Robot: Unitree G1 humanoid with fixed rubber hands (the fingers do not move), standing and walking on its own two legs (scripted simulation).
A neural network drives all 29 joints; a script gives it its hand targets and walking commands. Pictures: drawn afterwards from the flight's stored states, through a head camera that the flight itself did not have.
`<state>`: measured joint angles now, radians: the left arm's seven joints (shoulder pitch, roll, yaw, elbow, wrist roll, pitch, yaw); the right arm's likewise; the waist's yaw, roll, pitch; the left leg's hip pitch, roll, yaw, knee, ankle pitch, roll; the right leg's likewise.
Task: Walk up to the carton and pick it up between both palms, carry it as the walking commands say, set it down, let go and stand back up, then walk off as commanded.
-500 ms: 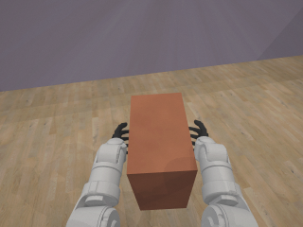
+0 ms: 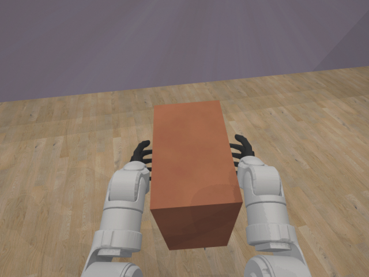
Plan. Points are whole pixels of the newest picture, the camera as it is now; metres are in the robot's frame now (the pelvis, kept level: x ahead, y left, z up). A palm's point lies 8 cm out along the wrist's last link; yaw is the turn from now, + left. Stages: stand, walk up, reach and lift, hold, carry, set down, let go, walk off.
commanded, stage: carry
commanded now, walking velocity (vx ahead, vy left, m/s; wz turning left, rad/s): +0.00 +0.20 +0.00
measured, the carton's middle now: (192, 180) +0.33 +0.00 +0.03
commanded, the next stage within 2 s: none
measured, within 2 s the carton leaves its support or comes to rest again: neither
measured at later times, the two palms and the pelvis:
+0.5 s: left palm (112, 168) +0.30 +0.17 +0.11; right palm (227, 169) +0.30 -0.07 +0.12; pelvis -0.01 +0.06 +0.01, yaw -2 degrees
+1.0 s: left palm (93, 185) +0.25 +0.20 +0.11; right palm (217, 194) +0.24 -0.04 +0.11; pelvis -0.05 +0.11 +0.01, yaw -5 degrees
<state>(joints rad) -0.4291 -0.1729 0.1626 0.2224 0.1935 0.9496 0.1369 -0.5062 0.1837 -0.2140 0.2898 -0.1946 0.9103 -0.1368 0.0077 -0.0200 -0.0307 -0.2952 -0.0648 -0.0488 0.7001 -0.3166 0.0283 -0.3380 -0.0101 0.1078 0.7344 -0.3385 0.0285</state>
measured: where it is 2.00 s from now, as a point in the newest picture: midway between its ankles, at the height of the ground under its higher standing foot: outside the picture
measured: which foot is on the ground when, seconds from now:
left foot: down 0.00-0.98, up 1.00-1.00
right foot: down 0.00-0.70, up 0.72-0.92, down 0.94-1.00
